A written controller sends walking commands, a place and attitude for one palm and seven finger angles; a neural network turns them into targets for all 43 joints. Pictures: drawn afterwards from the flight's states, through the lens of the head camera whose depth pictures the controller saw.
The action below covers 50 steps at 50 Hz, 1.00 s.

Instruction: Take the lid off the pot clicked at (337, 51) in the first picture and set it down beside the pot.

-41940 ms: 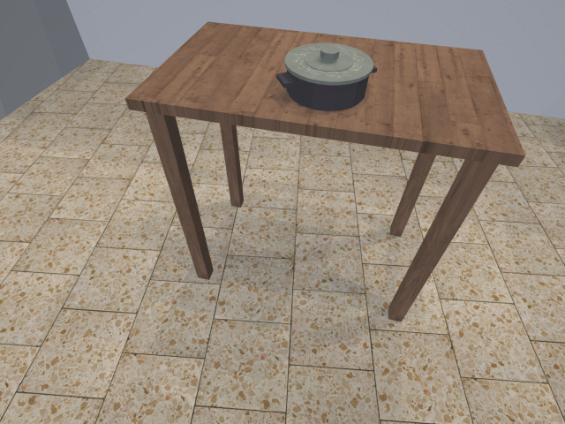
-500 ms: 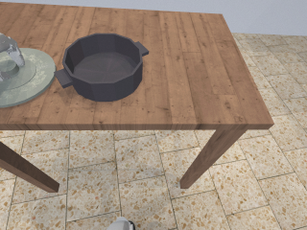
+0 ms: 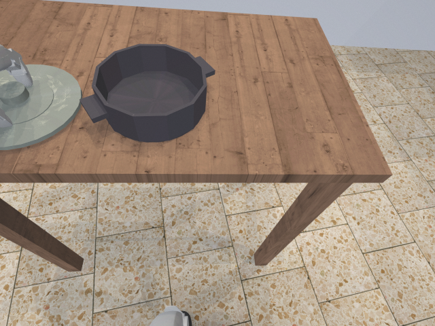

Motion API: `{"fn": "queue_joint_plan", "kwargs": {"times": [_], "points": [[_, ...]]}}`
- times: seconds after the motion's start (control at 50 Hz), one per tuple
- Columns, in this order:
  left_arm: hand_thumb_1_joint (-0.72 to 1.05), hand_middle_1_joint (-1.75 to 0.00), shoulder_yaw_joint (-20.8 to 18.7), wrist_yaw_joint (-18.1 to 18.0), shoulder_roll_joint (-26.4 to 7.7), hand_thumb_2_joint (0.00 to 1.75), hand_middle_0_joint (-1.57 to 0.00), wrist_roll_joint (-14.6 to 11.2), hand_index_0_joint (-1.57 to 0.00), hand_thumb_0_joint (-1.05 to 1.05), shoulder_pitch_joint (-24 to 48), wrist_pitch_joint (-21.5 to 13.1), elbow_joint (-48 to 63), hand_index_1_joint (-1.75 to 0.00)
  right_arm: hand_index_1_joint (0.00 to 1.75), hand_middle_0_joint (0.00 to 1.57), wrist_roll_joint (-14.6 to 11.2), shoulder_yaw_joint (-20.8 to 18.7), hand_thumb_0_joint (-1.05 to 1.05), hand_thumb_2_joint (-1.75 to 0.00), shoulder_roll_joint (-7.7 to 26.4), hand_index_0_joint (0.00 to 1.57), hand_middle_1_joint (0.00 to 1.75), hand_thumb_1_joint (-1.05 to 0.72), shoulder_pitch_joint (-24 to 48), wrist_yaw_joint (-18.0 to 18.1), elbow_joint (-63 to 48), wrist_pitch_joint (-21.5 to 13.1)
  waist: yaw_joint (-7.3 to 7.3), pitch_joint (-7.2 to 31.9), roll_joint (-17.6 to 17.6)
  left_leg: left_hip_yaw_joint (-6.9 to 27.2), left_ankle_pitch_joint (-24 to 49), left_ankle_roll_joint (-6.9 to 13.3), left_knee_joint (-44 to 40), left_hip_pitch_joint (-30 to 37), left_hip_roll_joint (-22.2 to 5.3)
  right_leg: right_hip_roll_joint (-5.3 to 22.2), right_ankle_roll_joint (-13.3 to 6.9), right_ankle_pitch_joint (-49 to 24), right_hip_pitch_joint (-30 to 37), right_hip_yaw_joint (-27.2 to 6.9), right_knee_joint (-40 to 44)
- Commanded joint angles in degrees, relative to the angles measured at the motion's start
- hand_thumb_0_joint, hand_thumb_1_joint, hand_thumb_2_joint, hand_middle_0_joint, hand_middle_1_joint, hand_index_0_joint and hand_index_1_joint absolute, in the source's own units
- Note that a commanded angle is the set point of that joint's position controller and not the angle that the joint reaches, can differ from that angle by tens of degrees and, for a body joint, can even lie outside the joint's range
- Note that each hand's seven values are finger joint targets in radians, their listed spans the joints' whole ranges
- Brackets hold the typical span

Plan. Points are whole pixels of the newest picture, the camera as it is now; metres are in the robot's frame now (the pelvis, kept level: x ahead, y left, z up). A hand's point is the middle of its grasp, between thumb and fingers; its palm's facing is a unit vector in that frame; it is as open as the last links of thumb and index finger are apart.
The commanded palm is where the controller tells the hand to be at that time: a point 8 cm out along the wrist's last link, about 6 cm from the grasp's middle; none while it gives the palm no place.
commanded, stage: open the fingers wide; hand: left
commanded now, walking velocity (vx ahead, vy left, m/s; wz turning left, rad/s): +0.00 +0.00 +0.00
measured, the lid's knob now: (13, 93) +0.50 +0.35 +0.12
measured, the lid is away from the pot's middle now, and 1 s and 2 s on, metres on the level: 0.24 0.24 0.24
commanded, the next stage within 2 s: raise the empty hand in 0.12 s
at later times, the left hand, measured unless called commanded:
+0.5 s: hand out of the picture +0.46 +0.35 +0.17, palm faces -0.35 -0.11 -0.93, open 11.0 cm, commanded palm +0.49 +0.34 +0.24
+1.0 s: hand out of the picture +0.46 +0.36 +0.23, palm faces -0.28 -0.10 -0.96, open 11.0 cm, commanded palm +0.48 +0.34 +0.29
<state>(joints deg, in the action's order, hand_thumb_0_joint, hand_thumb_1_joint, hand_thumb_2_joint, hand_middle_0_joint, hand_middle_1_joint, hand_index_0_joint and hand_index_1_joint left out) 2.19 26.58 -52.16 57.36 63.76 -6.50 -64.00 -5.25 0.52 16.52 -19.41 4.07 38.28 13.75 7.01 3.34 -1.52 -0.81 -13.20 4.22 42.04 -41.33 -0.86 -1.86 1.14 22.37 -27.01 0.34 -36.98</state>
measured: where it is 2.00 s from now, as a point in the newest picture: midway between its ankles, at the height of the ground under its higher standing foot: outside the picture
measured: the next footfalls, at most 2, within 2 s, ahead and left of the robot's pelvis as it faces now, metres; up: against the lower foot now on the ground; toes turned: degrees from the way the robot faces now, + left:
none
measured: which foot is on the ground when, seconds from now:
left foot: down 0.00-1.00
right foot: down 0.00-1.00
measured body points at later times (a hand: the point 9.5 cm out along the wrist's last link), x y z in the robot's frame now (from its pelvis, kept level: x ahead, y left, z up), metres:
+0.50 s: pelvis +0.00 +0.01 +0.00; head +0.06 +0.04 +0.45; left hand +0.47 +0.35 +0.22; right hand +0.03 -0.27 -0.11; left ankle +0.07 +0.07 -0.71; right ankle -0.05 -0.15 -0.71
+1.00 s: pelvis +0.00 +0.02 +0.01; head +0.05 +0.05 +0.45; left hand +0.47 +0.36 +0.28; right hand +0.04 -0.26 -0.10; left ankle +0.07 +0.07 -0.71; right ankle -0.05 -0.15 -0.71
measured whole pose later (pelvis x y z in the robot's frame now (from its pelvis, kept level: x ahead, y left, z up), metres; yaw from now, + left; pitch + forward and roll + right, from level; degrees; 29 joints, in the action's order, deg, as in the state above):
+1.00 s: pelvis +0.00 +0.02 +0.01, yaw +1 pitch +10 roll -4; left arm 8.5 29.4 -49.4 57.7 73.5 0.0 -62.9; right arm -5.1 0.8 16.6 -18.8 3.1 38.2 11.8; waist 5.8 3.5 -1.7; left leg -1.4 -10.7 6.0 36.9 -36.1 1.3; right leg 0.0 -0.5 20.3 -21.9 -0.1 -32.2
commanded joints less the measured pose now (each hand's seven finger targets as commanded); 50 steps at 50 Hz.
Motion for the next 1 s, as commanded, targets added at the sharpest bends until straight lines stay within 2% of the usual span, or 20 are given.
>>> {"fn": "queue_joint_plan", "kwargs": {"times": [0.0,0.06,0.1,0.14,0.16,0.2,0.26,0.28,0.32,0.36,0.38,0.42,0.46,0.62,0.66,0.72,0.78,0.84,0.92,0.98], "points": [[-0.10,-0.70,-2.59,-2.05,-14.86,0.83,-0.43,-0.29,-0.43,0.00,27.59,-0.04,9.86,-0.70,0.30,0.20,0.46,-4.05,0.00,-0.90,11.71,0.20,0.30,-0.90,-4.97,0.82,-3.31,-1.07,0.38,21.30,-7.86,4.39,8.27,-0.07,-3.96,34.70,0.85,-3.95,-4.12,-8.06,-13.37,2.81,5.84],[-0.10,-0.69,-3.39,-2.36,-15.96,0.83,-0.44,0.18,-0.44,0.00,29.38,-0.47,12.98,-0.69,0.30,0.20,0.74,-4.20,0.00,-0.90,11.70,0.20,0.30,-0.90,-4.80,0.83,-3.51,-1.21,-0.17,24.44,-11.59,4.72,9.95,-0.37,-3.85,37.89,0.62,-4.03,-4.28,-7.65,-13.72,2.60,5.39],[-0.10,-0.69,-2.72,-2.20,-14.55,0.83,-0.44,-0.18,-0.44,0.00,27.53,-0.25,9.99,-0.69,0.30,0.20,0.54,-4.15,0.00,-0.90,11.58,0.20,0.30,-0.90,-5.16,0.93,-3.28,-1.33,0.32,21.88,-8.14,4.81,7.74,-0.16,-3.98,35.66,0.77,-3.94,-4.21,-7.47,-13.97,2.72,5.78],[-0.10,-0.69,-3.13,-2.01,-14.98,0.84,-0.44,-0.74,-0.44,0.00,28.06,-0.64,12.48,-0.69,0.30,0.20,0.50,-3.89,0.00,-0.90,11.56,0.20,0.30,-0.90,-4.48,1.03,-3.65,-1.59,-0.44,23.60,-8.58,4.12,10.19,-0.06,-3.89,36.64,0.86,-3.96,-4.32,-8.79,-12.31,2.86,5.10],[-0.10,-0.69,-5.14,-2.37,-17.94,0.84,-0.44,0.15,-0.44,0.00,28.83,-0.55,12.22,-0.69,0.30,0.20,0.79,-4.10,0.00,-0.90,11.78,0.20,0.30,-0.90,-4.94,1.00,-3.72,-1.38,-0.51,25.06,-9.53,4.46,9.44,-0.15,-3.83,36.67,0.89,-3.98,-4.13,-8.30,-12.30,2.46,5.40],[-0.11,-0.69,-2.59,-2.23,-14.80,0.84,-0.44,0.05,-0.44,0.00,28.90,-0.30,10.83,-0.69,0.30,0.20,0.58,-4.13,0.00,-0.90,11.64,0.20,0.30,-0.90,-4.78,0.90,-3.58,-1.38,0.15,22.10,-9.46,4.71,7.52,-0.27,-4.19,35.61,0.79,-3.85,-4.22,-7.44,-14.00,2.65,5.83],[-0.11,-0.69,-5.01,-2.43,-17.48,0.84,-0.44,0.30,-0.44,0.00,30.97,-0.79,16.49,-0.69,0.30,0.20,0.89,-4.29,0.00,-0.90,11.53,0.20,0.30,-0.90,-4.42,0.82,-4.58,-1.26,-0.78,27.71,-12.90,5.54,14.14,-0.58,-3.47,40.97,0.48,-4.06,-4.35,-8.75,-13.34,2.40,5.17],[-0.11,-0.69,-2.42,-2.11,-14.07,0.84,-0.44,0.05,-0.44,0.00,30.70,-0.41,14.52,-0.69,0.30,0.20,0.77,-4.20,0.00,-0.90,11.23,0.20,0.30,-0.90,-4.40,0.77,-4.44,-1.35,-0.22,25.70,-12.68,6.04,13.21,-0.63,-3.65,40.57,0.60,-4.08,-4.44,-8.09,-14.60,2.73,5.54],[-0.11,-0.69,-4.75,-1.84,-16.68,0.84,-0.44,-0.29,-0.44,0.00,29.54,-0.04,12.93,-0.69,0.30,0.20,0.69,-4.22,0.00,-0.90,11.65,0.20,0.30,-0.90,-4.53,0.74,-4.46,-1.34,-0.58,23.85,-9.20,5.94,8.99,-0.36,-4.61,37.94,0.74,-3.98,-4.37,-7.45,-12.96,2.67,6.26],[-0.11,-0.69,-1.80,-1.63,-13.71,0.84,-0.44,-0.20,-0.44,0.00,31.65,0.36,14.27,-0.69,0.30,0.20,0.60,-4.09,0.00,-0.90,11.56,0.20,0.30,-0.90,-3.88,0.66,-4.52,-1.32,-0.25,24.21,-11.41,6.05,10.80,-0.65,-4.82,39.32,0.52,-3.88,-4.39,-7.26,-14.09,2.67,5.97],[-0.11,-0.69,0.06,-1.46,-11.10,0.84,-0.44,-0.21,-0.44,0.00,31.07,1.00,11.82,-0.69,0.30,0.20,0.61,-4.10,0.00,-0.90,11.33,0.20,0.30,-0.90,-4.21,0.54,-4.20,-1.44,-0.02,21.87,-10.01,6.52,8.37,-0.60,-5.15,38.79,0.58,-4.03,-4.43,-6.28,-14.96,2.98,6.23],[-0.11,-0.69,-0.51,-1.31,-12.07,0.84,-0.44,-0.27,-0.44,0.00,30.48,1.73,10.21,-0.69,0.30,0.20,0.48,-4.05,0.00,-0.90,11.51,0.20,0.30,-0.90,-4.43,0.62,-4.21,-1.63,-0.02,20.70,-7.37,6.35,4.15,-0.33,-6.09,36.73,0.81,-3.87,-4.36,-5.44,-13.60,2.65,6.94],[-0.11,-0.69,-1.39,-1.28,-13.78,0.84,-0.44,-0.16,-0.44,0.00,33.89,1.66,14.15,-0.69,0.30,0.20,0.72,-4.04,0.00,-0.90,11.73,0.20,0.30,-0.90,-4.18,0.71,-4.19,-1.81,-0.42,24.48,-9.58,6.28,6.38,-0.45,-6.18,39.27,0.66,-3.77,-4.34,-6.32,-12.60,2.44,6.63],[-0.11,-0.69,0.71,-0.46,-11.20,0.84,-0.44,0.07,-0.44,0.00,33.56,3.36,11.02,-0.69,0.30,0.20,0.49,-3.86,0.00,-0.90,11.34,0.20,0.30,-0.90,-3.76,0.35,-4.46,-2.21,-0.35,21.37,-7.92,6.58,5.80,-0.42,-7.41,38.35,0.95,-3.63,-4.46,-6.32,-11.75,2.68,8.00],[-0.11,-0.69,0.73,-0.37,-11.30,0.84,-0.44,0.16,-0.44,0.00,36.34,3.36,14.26,-0.69,0.30,0.20,0.62,-3.91,0.00,-0.90,11.54,0.20,0.30,-0.90,-3.17,0.13,-4.51,-2.22,-0.78,23.37,-11.00,7.32,7.53,-0.97,-7.81,41.26,0.42,-3.60,-4.44,-5.88,-12.48,2.49,7.59],[-0.11,-0.69,0.70,-0.06,-11.44,0.84,-0.44,0.11,-0.44,0.00,35.08,4.38,10.28,-0.69,0.30,0.20,0.43,-3.64,0.00,-0.90,11.54,0.20,0.30,-0.90,-3.42,0.17,-4.24,-2.34,-0.36,19.81,-6.21,7.11,3.53,-0.48,-8.66,37.51,0.91,-3.41,-4.43,-5.56,-10.99,2.58,8.65],[-0.11,-0.69,1.88,-0.04,-10.07,0.84,-0.44,0.35,-0.44,0.00,38.54,4.61,13.84,-0.69,0.30,0.20,0.71,-3.82,0.00,-0.90,11.28,0.20,0.30,-0.90,-3.06,0.15,-4.45,-2.73,-0.74,23.18,-10.25,7.58,6.99,-0.67,-8.54,41.73,0.99,-3.56,-4.63,-6.47,-11.11,2.35,8.52],[-0.11,-0.69,0.98,0.34,-10.86,0.84,-0.44,-0.03,-0.44,0.00,36.82,4.74,12.66,-0.69,0.30,0.20,0.60,-3.53,0.00,-0.90,11.37,0.20,0.30,-0.90,-3.36,0.19,-4.42,-3.13,-1.01,22.35,-7.18,7.10,7.78,-0.65,-9.13,40.70,1.02,-3.42,-4.63,-6.94,-9.29,2.71,8.68],[-0.11,-0.69,2.99,0.52,-9.20,0.84,-0.44,0.45,-0.44,0.00,38.96,6.31,11.22,-0.69,0.30,0.20,0.51,-3.71,0.00,-0.90,11.45,0.20,0.30,-0.90,-2.65,-0.15,-4.23,-2.99,-0.52,19.97,-6.87,7.68,3.75,-0.62,-10.36,39.57,0.95,-3.19,-4.46,-5.72,-10.04,2.43,9.84],[-0.11,-0.69,2.80,0.48,-8.62,0.84,-0.44,0.72,-0.44,0.00,40.60,6.79,12.97,-0.69,0.30,0.20,0.86,-3.80,0.00,-0.90,11.14,0.20,0.30,-0.90,-2.73,-0.17,-4.16,-3.40,-1.10,22.64,-8.98,8.37,5.90,-0.91,-10.41,42.82,0.96,-3.31,-4.62,-6.09,-9.90,2.26,9.61]]}}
